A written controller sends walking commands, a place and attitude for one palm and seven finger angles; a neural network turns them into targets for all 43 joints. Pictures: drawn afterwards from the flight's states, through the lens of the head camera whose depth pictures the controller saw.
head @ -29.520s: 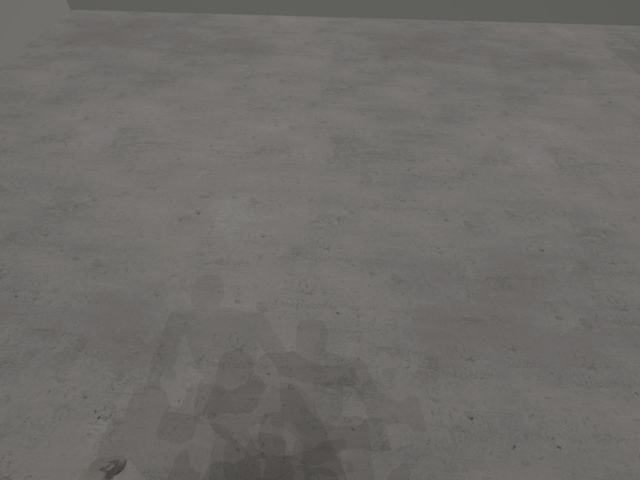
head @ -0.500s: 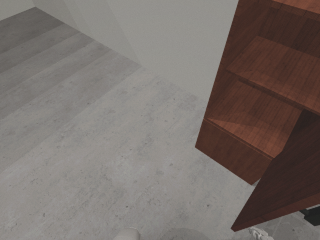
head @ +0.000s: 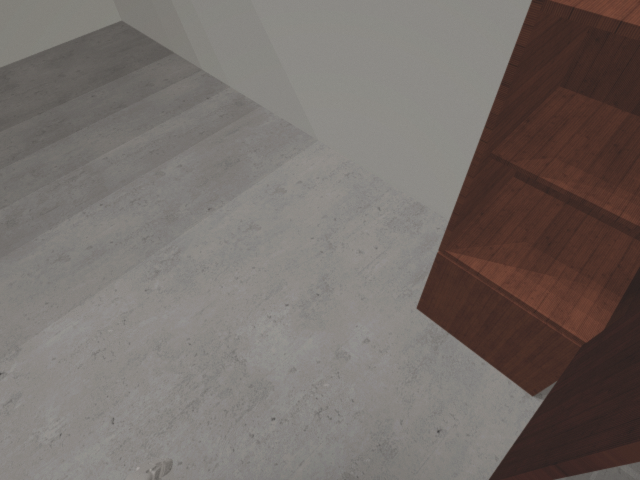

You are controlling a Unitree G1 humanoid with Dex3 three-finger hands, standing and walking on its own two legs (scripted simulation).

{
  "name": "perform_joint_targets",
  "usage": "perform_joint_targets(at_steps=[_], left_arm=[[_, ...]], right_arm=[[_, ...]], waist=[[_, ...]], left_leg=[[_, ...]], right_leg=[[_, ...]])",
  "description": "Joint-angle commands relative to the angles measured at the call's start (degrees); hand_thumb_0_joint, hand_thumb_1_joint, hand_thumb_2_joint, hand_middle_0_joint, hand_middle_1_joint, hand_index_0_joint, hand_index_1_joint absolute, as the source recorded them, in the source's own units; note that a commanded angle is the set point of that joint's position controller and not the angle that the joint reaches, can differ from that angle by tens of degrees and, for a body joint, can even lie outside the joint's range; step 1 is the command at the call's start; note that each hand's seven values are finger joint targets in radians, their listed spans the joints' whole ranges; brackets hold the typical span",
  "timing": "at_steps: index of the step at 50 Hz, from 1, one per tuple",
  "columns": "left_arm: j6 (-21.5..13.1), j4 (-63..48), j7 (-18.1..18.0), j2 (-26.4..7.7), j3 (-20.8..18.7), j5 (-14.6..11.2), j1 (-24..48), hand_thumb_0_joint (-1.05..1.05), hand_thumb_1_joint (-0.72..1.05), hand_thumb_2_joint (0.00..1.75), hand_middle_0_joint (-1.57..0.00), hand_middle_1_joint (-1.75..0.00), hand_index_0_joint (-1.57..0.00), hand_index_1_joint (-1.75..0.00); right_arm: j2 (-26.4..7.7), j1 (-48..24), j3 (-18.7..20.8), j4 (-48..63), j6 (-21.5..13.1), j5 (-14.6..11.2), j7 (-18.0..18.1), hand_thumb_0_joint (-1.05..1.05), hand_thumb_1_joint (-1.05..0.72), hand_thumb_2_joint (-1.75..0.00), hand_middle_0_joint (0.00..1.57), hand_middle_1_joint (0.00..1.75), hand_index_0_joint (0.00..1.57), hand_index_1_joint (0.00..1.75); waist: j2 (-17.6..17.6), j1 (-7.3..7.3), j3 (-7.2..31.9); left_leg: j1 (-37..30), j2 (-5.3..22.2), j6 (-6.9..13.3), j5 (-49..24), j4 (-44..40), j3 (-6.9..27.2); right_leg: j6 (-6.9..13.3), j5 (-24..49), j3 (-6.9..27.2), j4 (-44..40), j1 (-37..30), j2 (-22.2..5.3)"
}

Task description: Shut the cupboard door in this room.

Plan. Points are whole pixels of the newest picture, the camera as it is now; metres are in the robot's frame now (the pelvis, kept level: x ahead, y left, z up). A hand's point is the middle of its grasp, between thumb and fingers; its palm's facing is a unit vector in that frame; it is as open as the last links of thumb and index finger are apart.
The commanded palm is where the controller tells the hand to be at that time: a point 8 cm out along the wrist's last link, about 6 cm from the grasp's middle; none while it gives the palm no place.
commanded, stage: turn or walk to find it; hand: left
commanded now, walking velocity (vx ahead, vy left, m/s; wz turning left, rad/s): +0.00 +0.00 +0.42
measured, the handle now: out of the picture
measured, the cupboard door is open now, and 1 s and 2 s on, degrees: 87 87 87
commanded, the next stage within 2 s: stand and wait in 0.30 s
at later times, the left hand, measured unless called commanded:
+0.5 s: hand out of the picture -0.06 +0.23 -0.19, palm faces +0.27 -0.93 -0.26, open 7.3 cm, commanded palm none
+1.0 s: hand out of the picture -0.02 +0.19 -0.18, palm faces +0.27 -0.94 -0.20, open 7.3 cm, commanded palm none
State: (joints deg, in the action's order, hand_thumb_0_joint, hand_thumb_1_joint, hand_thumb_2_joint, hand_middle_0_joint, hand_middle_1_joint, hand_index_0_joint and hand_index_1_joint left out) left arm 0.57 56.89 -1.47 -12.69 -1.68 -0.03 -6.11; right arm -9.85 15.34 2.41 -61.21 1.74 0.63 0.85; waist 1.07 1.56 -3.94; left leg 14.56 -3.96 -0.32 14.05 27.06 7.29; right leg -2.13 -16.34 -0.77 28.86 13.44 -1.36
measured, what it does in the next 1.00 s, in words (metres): steps on the spot: left foot, then right foot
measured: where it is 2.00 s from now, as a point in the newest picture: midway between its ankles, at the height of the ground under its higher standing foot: outside the picture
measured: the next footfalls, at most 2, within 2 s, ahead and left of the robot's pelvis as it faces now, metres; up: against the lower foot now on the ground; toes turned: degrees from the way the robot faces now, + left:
left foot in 0.42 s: +0.00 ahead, +0.14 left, +0.00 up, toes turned +16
right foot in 0.74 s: +0.04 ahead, -0.11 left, +0.00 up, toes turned +20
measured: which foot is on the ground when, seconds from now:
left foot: down 0.00-0.00, up 0.02-0.40, down 0.42-1.00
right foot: down 0.00-0.42, up 0.44-0.72, down 0.74-1.00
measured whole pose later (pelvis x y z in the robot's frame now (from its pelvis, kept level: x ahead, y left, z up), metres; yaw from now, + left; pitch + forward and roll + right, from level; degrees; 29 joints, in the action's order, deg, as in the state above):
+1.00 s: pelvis +0.00 +0.01 +0.00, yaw +14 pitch -1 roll +0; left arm 0.6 62.2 -1.4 -10.0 -1.3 0.4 -12.7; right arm -11.1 15.1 2.0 -64.3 1.4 0.5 1.3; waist -0.8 0.5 -3.7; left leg 12.0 1.4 -1.1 16.6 29.4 -1.1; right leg -0.3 -17.2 -6.4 30.2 12.0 -3.4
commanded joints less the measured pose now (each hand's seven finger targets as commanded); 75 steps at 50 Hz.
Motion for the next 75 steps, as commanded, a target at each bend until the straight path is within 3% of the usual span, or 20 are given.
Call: perform_joint_targets(at_steps=[1, 4, 6, 14, 18, 19, 21, 24, 34, 37, 39, 45, 54, 58, 61, 67, 69, 70, 73, 75], left_arm=[[-1.39, -2.07, -0.75, -13.21, -3.78, 0.93, -9.50, 0.00, 0.90, 0.90, -0.20, -0.30, -0.20, -0.30], [-0.87, -3.91, -0.91, -8.63, -2.95, 0.90, -3.96, 0.00, 0.90, 0.90, -0.20, -0.30, -0.20, -0.30], [-1.34, -4.60, -0.80, -8.31, -2.71, 1.22, -4.37, 0.00, 0.90, 0.90, -0.20, -0.30, -0.20, -0.30], [-1.05, -3.66, -0.40, -11.28, -3.65, 1.88, -10.06, 0.00, 0.90, 0.90, -0.20, -0.30, -0.20, -0.30], [-0.91, -2.68, -0.33, -11.69, -3.56, 1.55, -10.05, 0.00, 0.90, 0.90, -0.20, -0.30, -0.20, -0.30], [-0.79, -2.29, -0.31, -10.94, -3.40, 1.15, -9.51, 0.00, 0.90, 0.90, -0.20, -0.30, -0.20, -0.30], [-0.27, -3.64, 0.06, -4.90, -1.57, 0.73, -12.06, 0.00, 0.90, 0.90, -0.20, -0.30, -0.20, -0.30], [0.82, -1.16, -0.01, -5.33, -1.45, 0.85, -7.80, 0.00, 0.90, 0.90, -0.20, -0.30, -0.20, -0.30], [-0.35, 3.90, 0.28, -2.36, 0.46, 1.04, -13.79, 0.00, 0.90, 0.90, -0.20, -0.30, -0.20, -0.30], [-1.59, 4.44, -0.14, -6.00, 0.38, 1.32, -12.96, 0.00, 0.90, 0.90, -0.20, -0.30, -0.20, -0.30], [-1.63, 3.93, -0.03, -6.92, -0.38, 1.26, -9.52, 0.00, 0.90, 0.90, -0.20, -0.30, -0.20, -0.30], [-1.12, 3.56, -0.31, -5.68, -1.25, 0.59, -9.81, 0.00, 0.90, 0.90, -0.20, -0.30, -0.20, -0.30], [0.28, 0.07, -0.30, -6.98, -3.03, 0.80, -6.07, 0.00, 0.90, 0.90, -0.20, -0.30, -0.20, -0.30], [0.46, -2.25, -0.22, -3.66, -2.40, 0.50, -4.75, 0.00, 0.90, 0.90, -0.20, -0.30, -0.20, -0.30], [0.64, -4.20, -0.05, -2.98, -2.39, 0.37, -1.34, 0.00, 0.90, 0.90, -0.20, -0.30, -0.20, -0.30], [-0.38, -3.05, 0.06, -3.64, -2.41, 0.05, -7.86, 0.00, 0.90, 0.90, -0.20, -0.30, -0.20, -0.30], [-1.11, -3.25, -0.71, -11.69, -3.93, 1.35, -9.53, 0.00, 0.90, 0.90, -0.20, -0.30, -0.20, -0.30], [-1.06, -4.30, -0.63, -11.73, -4.07, 1.07, -9.68, 0.00, 0.90, 0.90, -0.20, -0.30, -0.20, -0.30], [-1.19, -5.88, -0.47, -7.66, -2.90, 1.09, -4.24, 0.00, 0.90, 0.90, -0.20, -0.30, -0.20, -0.30], [-1.61, -6.26, -0.51, -6.82, -2.69, 1.25, -5.27, 0.00, 0.90, 0.90, -0.20, -0.30, -0.20, -0.30]], right_arm=[[-7.63, -2.99, 2.62, 7.01, -0.74, -0.03, -0.05, 0.00, -0.90, -0.90, 0.20, 0.30, 0.20, 0.30], [-6.79, -2.38, 2.72, 5.31, 0.57, 0.18, -0.64, 0.00, -0.90, -0.90, 0.20, 0.30, 0.20, 0.30], [-5.95, -1.99, 2.43, 5.29, 0.86, 0.08, -1.12, 0.00, -0.90, -0.90, 0.20, 0.30, 0.20, 0.30], [-6.02, -9.89, 1.44, 8.92, 0.46, -0.30, -1.74, 0.00, -0.90, -0.90, 0.20, 0.30, 0.20, 0.30], [-6.60, -6.92, 0.87, 8.29, -0.57, -0.17, -1.28, 0.00, -0.90, -0.90, 0.20, 0.30, 0.20, 0.30], [-7.74, -4.41, 1.16, 7.65, -1.14, -0.08, -1.27, 0.00, -0.90, -0.90, 0.20, 0.30, 0.20, 0.30], [-16.65, -1.35, 2.90, 7.41, -1.43, 0.20, -0.78, 0.00, -0.90, -0.90, 0.20, 0.30, 0.20, 0.30], [-12.72, -6.51, 1.77, 7.14, -1.32, 0.44, 0.64, 0.00, -0.90, -0.90, 0.20, 0.30, 0.20, 0.30], [-9.44, -7.26, 1.33, 3.99, -1.94, -0.15, 0.48, 0.00, -0.90, -0.90, 0.20, 0.30, 0.20, 0.30], [-4.59, -4.96, 0.51, 3.36, -2.10, -0.88, 0.10, 0.00, -0.90, -0.90, 0.20, 0.30, 0.20, 0.30], [-3.73, -3.60, 0.76, 2.44, -1.04, -0.16, 0.16, 0.00, -0.90, -0.90, 0.20, 0.30, 0.20, 0.30], [-4.61, -1.34, -0.12, 0.31, -2.14, -0.04, 0.32, 0.00, -0.90, -0.90, 0.20, 0.30, 0.20, 0.30], [-6.36, 0.72, 1.09, 1.94, -1.11, 0.27, 0.10, 0.00, -0.90, -0.90, 0.20, 0.30, 0.20, 0.30], [-10.33, 2.21, 2.14, 3.21, -1.67, 0.52, 0.62, 0.00, -0.90, -0.90, 0.20, 0.30, 0.20, 0.30], [-11.48, 3.27, 2.89, 3.68, -1.56, 1.03, 1.12, 0.00, -0.90, -0.90, 0.20, 0.30, 0.20, 0.30], [-11.38, -1.11, 3.57, 6.58, -0.76, 0.52, 0.53, 0.00, -0.90, -0.90, 0.20, 0.30, 0.20, 0.30], [-6.16, -1.99, 2.93, 9.03, -0.89, -0.14, -0.44, 0.00, -0.90, -0.90, 0.20, 0.30, 0.20, 0.30], [-7.90, -5.11, 3.50, 9.69, -0.04, 0.56, -0.25, 0.00, -0.90, -0.90, 0.20, 0.30, 0.20, 0.30], [-7.02, -4.59, 3.48, 7.43, 1.16, 0.62, -1.12, 0.00, -0.90, -0.90, 0.20, 0.30, 0.20, 0.30], [-6.77, -4.44, 3.07, 7.24, 1.27, 0.49, -1.51, 0.00, -0.90, -0.90, 0.20, 0.30, 0.20, 0.30]], waist=[[-16.46, -5.23, 7.10], [-7.43, -1.42, 1.19], [-9.47, -1.18, 2.15], [-12.11, -4.24, 2.75], [-11.00, -2.38, 6.52], [-7.56, -0.93, 8.03], [15.91, -0.10, 11.50], [11.25, -0.81, 5.10], [5.13, -2.92, 3.60], [-5.41, -1.43, 2.71], [-15.45, -0.64, -0.81], [-3.17, -1.99, 2.47], [-0.78, -1.80, 3.44], [11.87, -1.11, 3.82], [11.63, -0.19, 5.14], [5.46, -2.95, 9.37], [-15.51, -3.71, 7.43], [-16.89, -4.83, 4.21], [-8.58, -0.94, -0.34], [-10.30, -0.96, 0.86]], left_leg=[[15.47, 1.96, -1.35, 19.22, 21.55, -4.33], [16.18, 5.42, -1.85, 14.20, 37.64, -4.33], [15.24, 5.64, -2.79, 11.69, 37.49, -6.38], [10.16, 5.40, -2.80, 11.90, 21.31, -10.57], [0.51, 4.38, -1.89, 2.82, 3.93, -12.56], [-7.03, 5.88, -1.25, -5.50, -4.57, -11.34], [-18.71, 27.19, 9.86, -38.62, -5.95, 10.56], [-7.96, 22.58, 11.31, -24.07, -8.67, 4.96], [-4.81, 15.77, 6.39, -15.72, -6.33, -2.77], [-1.82, 8.41, 0.54, -1.89, -1.32, -7.60], [-4.34, 6.26, -0.75, 3.62, 0.57, -9.65], [-2.75, 8.83, -0.12, -10.06, -1.10, -7.17], [2.53, 9.64, 0.65, -10.12, 3.13, -3.33], [-0.38, 18.09, 8.57, -22.31, -7.44, 13.95], [-6.32, 19.55, 12.48, -28.64, -6.34, 16.74], [-1.24, 11.88, 6.06, -22.81, 0.29, 10.41], [17.47, 1.43, -1.10, 6.94, 14.01, -3.12], [17.57, 2.22, -1.59, 19.09, 25.34, -3.27], [17.46, 4.67, -2.09, 11.73, 40.91, -3.28], [17.13, 5.02, -2.90, 8.88, 41.83, -4.83]], right_leg=[[11.91, 22.02, 17.85, -11.21, -12.88, -25.43], [12.47, 27.12, 7.97, -8.93, -4.95, -19.48], [10.77, 30.33, 2.69, -7.85, -5.41, -17.09], [10.80, 30.56, 0.63, -6.41, -7.17, -17.77], [7.64, 31.33, -1.25, -0.65, -7.95, -15.84], [5.24, 26.44, -3.04, 4.21, -4.41, -14.44], [-0.74, -19.48, -5.98, 21.44, 13.18, -4.63], [-0.44, -15.54, 0.97, 29.42, 13.04, -4.75], [-1.17, -0.20, -3.70, 0.88, -1.05, -2.77], [1.94, 11.87, 5.38, -9.17, -3.26, -10.63], [4.75, 2.44, 8.09, -13.09, 4.75, -12.06], [3.31, 11.19, 1.48, -6.16, -2.54, -9.49], [3.87, 6.62, -2.83, -1.59, -2.30, -11.46], [0.07, -7.67, -5.89, 14.28, 4.18, -1.89], [0.25, -16.59, -0.70, 21.94, 11.68, -1.40], [-0.53, 2.52, -2.48, -6.32, -5.40, 0.06], [5.69, 13.14, 14.37, -11.70, -17.00, -19.74], [10.13, 17.74, 17.29, -12.65, -8.54, -25.65], [10.00, 23.35, 6.10, -9.80, -2.73, -18.18], [8.73, 29.30, 2.07, -8.48, -4.74, -16.29]])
